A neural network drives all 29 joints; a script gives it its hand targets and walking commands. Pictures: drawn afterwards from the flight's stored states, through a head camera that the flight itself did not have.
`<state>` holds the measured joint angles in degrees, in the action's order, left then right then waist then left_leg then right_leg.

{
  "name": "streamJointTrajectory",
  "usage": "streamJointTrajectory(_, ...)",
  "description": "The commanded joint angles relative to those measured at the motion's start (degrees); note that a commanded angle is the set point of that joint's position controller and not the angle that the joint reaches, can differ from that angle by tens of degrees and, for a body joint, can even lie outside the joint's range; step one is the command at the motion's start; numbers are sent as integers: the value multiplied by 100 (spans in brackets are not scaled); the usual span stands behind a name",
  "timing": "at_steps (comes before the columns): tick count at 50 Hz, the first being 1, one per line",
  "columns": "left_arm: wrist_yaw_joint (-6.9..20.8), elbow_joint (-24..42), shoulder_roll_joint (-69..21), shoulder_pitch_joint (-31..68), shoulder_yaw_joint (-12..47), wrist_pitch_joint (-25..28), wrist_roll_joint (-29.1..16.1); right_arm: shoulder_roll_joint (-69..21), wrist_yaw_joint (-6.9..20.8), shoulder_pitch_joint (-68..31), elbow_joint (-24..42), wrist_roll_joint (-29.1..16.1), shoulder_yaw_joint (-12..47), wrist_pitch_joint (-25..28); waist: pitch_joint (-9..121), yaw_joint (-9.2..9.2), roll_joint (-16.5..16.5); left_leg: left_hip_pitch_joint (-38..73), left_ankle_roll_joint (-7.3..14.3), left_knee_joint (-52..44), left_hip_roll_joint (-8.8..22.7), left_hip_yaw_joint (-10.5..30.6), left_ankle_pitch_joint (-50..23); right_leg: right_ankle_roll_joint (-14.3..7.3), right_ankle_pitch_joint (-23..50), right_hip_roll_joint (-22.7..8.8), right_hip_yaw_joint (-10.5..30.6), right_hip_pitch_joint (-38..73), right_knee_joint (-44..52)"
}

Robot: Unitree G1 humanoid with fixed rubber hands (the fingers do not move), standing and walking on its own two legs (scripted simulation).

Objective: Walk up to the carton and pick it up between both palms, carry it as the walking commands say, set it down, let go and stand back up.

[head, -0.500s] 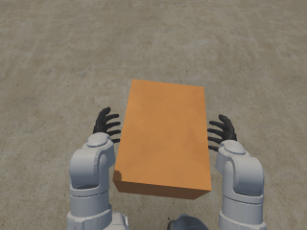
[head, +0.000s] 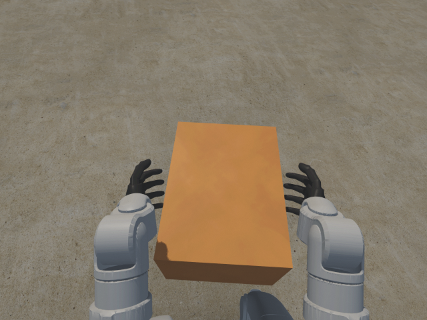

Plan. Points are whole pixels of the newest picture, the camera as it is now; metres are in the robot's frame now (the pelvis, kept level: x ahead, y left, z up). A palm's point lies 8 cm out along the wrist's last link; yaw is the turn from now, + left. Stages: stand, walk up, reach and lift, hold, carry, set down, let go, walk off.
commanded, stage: carry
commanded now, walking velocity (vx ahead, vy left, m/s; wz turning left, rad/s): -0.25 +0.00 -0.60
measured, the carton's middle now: (223, 200) +0.34 +0.02 -0.01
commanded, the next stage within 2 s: none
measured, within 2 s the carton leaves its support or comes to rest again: neither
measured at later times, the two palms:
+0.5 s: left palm (230, 285) +0.16 +0.01 +0.07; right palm out of the picture +0.06 -0.26 +0.06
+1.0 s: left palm out of the picture +0.02 -0.04 +0.06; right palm out of the picture -0.14 -0.28 +0.05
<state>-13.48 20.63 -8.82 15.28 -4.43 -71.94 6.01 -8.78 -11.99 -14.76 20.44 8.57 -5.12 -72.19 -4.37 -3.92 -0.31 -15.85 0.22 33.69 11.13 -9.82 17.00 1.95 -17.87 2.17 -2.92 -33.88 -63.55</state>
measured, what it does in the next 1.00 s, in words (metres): walks backwards, turning right: right foot, then left foot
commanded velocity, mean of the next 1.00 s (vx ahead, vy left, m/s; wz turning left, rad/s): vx -0.25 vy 0.00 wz -0.60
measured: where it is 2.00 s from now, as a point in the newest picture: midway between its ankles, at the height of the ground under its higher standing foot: outside the picture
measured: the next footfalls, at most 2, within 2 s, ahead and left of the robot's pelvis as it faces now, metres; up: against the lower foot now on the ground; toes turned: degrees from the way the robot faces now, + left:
right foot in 0.20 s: +0.01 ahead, -0.14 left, +0.00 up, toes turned -14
left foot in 0.62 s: -0.17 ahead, +0.11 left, +0.00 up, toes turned -12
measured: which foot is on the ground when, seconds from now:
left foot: down 0.00-0.20, up 0.22-0.60, down 0.62-0.94, up 0.96-1.00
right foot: up 0.00-0.18, down 0.20-0.62, up 0.64-0.92, down 0.94-1.00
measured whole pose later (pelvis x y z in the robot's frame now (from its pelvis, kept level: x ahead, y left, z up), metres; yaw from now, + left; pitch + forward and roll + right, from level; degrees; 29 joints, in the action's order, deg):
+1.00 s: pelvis -0.30 +0.00 -0.03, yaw -34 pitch +1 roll -1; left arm -13.9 20.6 -9.6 17.8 -4.3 -72.5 6.2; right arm -8.7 -12.4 -14.7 20.6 8.6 -6.2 -70.6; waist -3.9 -2.5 0.6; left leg -24.9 -3.3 51.2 13.7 -11.7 32.8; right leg -1.8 -14.9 1.6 -3.3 -25.5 -38.3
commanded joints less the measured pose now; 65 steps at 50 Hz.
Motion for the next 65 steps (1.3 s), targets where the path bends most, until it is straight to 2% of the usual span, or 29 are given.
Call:
streamJointTrajectory(1, 1408, 986, -6230, 2649, 4023, 48, -2646, -5711, 1422, -1524, 649, -2192, 2760, 262, 2539, 415, 1820, 1885, 200, 259, 890, -403, -5360, 138, -493, -2, -810, -125, 1014)
streamJointTrajectory(6, 1483, 1009, -6147, 2553, 3946, 39, -2657, -5729, 1334, -1536, 715, -2103, 2848, 313, 3067, 502, 1838, 1397, 172, 637, 1256, -275, -4049, -11, 38, -385, -550, 874, 2617)
streamJointTrajectory(8, 1546, 726, -6257, 2350, 3739, 86, -2514, -5784, 1334, -1820, 821, -2239, 3109, 294, 3065, 384, 460, 23, -124, 1257, 983, -217, -1657, -133, 1115, -613, 90, 2338, 3904)
streamJointTrajectory(9, 1553, 716, -6255, 2275, 3563, 145, -2466, -5898, 1325, -2221, 1156, -2412, 3302, 334, 3074, 392, -1449, -1499, -462, 2037, 400, -137, 1887, -566, 4280, -1734, 1637, 3213, 3946)
streamJointTrajectory(10, 1547, 495, -6065, 1878, 3412, 120, -2268, -5787, 1364, -2258, 1192, -2518, 3470, 265, 2928, 398, -2096, -2148, -616, 2858, -27, 464, 2690, -1035, 5577, -2282, 2621, 3226, 3688)
streamJointTrajectory(12, 1501, 364, -5988, 1868, 3290, 125, -2148, -6004, 1360, -2200, 638, -2594, 3574, 204, 2873, 425, -1212, -2208, -520, 3723, -141, 944, 1980, -1005, 4785, -2063, 2115, 2855, 3571)
streamJointTrajectory(14, 1550, 499, -6270, 1716, 3176, 234, -2127, -6242, 1415, -2789, 1247, -2901, 3912, 331, 3092, 375, -1191, -2189, -480, 3987, -294, 927, 1106, -1010, 2834, -1643, 1876, 2858, 3832)
streamJointTrajectory(15, 1537, 644, -6285, 1660, 3116, 284, -2050, -6357, 1467, -2880, 1323, -3053, 3947, 368, 3086, 398, -617, -2099, -486, 4016, -334, 977, 891, -835, 1938, -1387, 1641, 2758, 3982)
streamJointTrajectory(20, 1467, 564, -5881, 1422, 2856, 328, -1689, -6231, 1525, -2720, 1091, -3133, 4093, 277, 2880, 393, -895, -1271, -352, 3200, -694, 873, 771, -460, -587, -1297, 1934, 1934, 4930)
streamJointTrajectory(23, 1473, 501, -5765, 1438, 2820, 306, -1631, -6236, 1529, -2817, 1007, -3143, 4190, 230, 2801, 355, -1599, -417, -237, 2111, -993, 586, 895, -310, -648, -1143, 1971, 1625, 5442)
streamJointTrajectory(29, 1448, 555, -5774, 1594, 3176, 133, -1807, -6156, 1480, -2382, 827, -2958, 3766, 185, 3074, 348, -1298, 2204, 2, -1283, -1480, -437, 938, 629, 344, -407, 1407, 1148, 6116)
streamJointTrajectory(30, 1444, 712, -5709, 1850, 3301, 166, -1928, -6093, 1449, -2163, 735, -2841, 3546, 223, 3203, 465, -862, 2824, 154, -1797, -997, -17, 917, 897, 305, -22, 1002, 1031, 5372)
streamJointTrajectory(31, 1468, 645, -5787, 1993, 3385, 118, -2004, -6050, 1450, -2407, 790, -2828, 3500, 221, 2909, 459, 815, 1937, 665, -2271, 639, 1530, 1346, 692, -86, 391, 507, 1010, 2840)
streamJointTrajectory(32, 1452, 869, -5772, 2201, 3479, 120, -2078, -5915, 1475, -2319, 889, -2786, 3388, 238, 2381, 437, 2202, 733, 1086, -2177, 2151, 2196, 904, 480, -1105, 519, 119, 340, 585)
streamJointTrajectory(33, 1470, 1024, -5906, 2629, 3699, 94, -2195, -6036, 1526, -2118, 757, -2679, 3242, 244, 1996, 431, 1909, 218, 1121, -1917, 2401, 1657, 226, 380, -1032, -313, 190, -169, -230)
streamJointTrajectory(36, 1441, 760, -6054, 2474, 3653, 64, -2221, -5954, 1593, -2272, 763, -2665, 3333, 164, 1948, 255, 750, 1125, 481, -591, 1249, 96, -3569, 68, -560, -214, -79, -505, -415)
streamJointTrajectory(40, 1435, 1086, -6058, 2808, 3893, 64, -2613, -5736, 1384, -1615, 590, -2197, 2814, 197, 2400, 484, 1765, 1951, 188, 571, 992, -266, -5857, 33, -370, 102, -956, 46, 1471)
streamJointTrajectory(42, 1476, 877, -6005, 2560, 3835, -11, -2578, -5612, 1338, -1549, 699, -2139, 2914, 221, 2608, 529, 2015, 1904, 162, 718, 1033, -381, -5273, 4, -161, 70, -954, 412, 2005)
streamJointTrajectory(44, 1513, 705, -6126, 2298, 3722, -12, -2514, -5650, 1301, -1844, 841, -2221, 3018, 241, 2955, 386, 1599, 1400, -71, 1359, 970, -510, -4074, -51, 987, -153, -520, 1328, 3182)
streamJointTrajectory(45, 1493, 724, -6105, 2295, 3685, 12, -2458, -5640, 1311, -1766, 723, -2247, 2998, 227, 2924, 342, 1165, 802, -217, 1463, 802, -445, -2713, -147, 1820, -324, 1, 1871, 3652)
streamJointTrajectory(47, 1534, 882, -6102, 2395, 3643, 143, -2472, -5896, 1334, -2238, 1065, -2459, 3333, 295, 2879, 382, -1599, -1861, -684, 2751, -154, 38, 2979, -919, 7214, -2043, 2470, 3611, 3324)
streamJointTrajectory(48, 1502, 689, -6007, 2112, 3511, 129, -2321, -5884, 1358, -2147, 821, -2506, 3442, 220, 2902, 367, -1599, -1812, -607, 3140, -262, 702, 3041, -1140, 7386, -2182, 2906, 3218, 3192)
streamJointTrajectory(54, 1547, 656, -6238, 1684, 3173, 297, -1994, -6500, 1436, -2890, 1255, -3068, 4037, 383, 3097, 377, -915, -1396, -434, 3388, -438, 854, 854, -724, 668, -1355, 1618, 2110, 4217)
streamJointTrajectory(56, 1509, 646, -6069, 1559, 3115, 322, -1846, -6368, 1494, -2987, 1303, -3117, 4092, 371, 2914, 384, -941, -763, -286, 2943, -729, 615, 849, -493, -539, -1251, 1695, 1409, 4885)
streamJointTrajectory(60, 1450, 528, -5874, 1584, 3103, 249, -1661, -6285, 1552, -2799, 950, -3148, 4045, 258, 2729, 316, -1369, 287, -162, 1229, -1118, 329, 901, -430, -141, -1192, 1918, 1125, 5452)
streamJointTrajectory(62, 1406, 410, -5719, 1427, 3095, 193, -1623, -6118, 1539, -2557, 775, -3009, 3901, 196, 2676, 345, -1606, 1411, -104, -40, -1314, -145, 819, 175, -237, -763, 1581, 684, 5862)
streamJointTrajectory(63, 1382, 500, -5705, 1559, 3127, 161, -1657, -6242, 1522, -2528, 677, -3050, 3853, 186, 2824, 409, -1292, 2183, -57, -1034, -1406, -386, 812, 585, -238, -392, 1237, 598, 5850)
streamJointTrajectory(64, 1395, 559, -5659, 1596, 3257, 140, -1740, -6066, 1531, -2258, 623, -2951, 3639, 194, 2959, 521, -271, 2585, 226, -1913, -597, 564, 1209, 702, -376, 48, 893, 322, 4537)
streamJointTrajectory(65, 1389, 673, -5739, 1793, 3409, 136, -1838, -6089, 1560, -2456, 617, -2954, 3564, 221, 2721, 436, 1679, 1402, 782, -2198, 1351, 2428, 1591, 360, -777, 405, 486, 351, 1751)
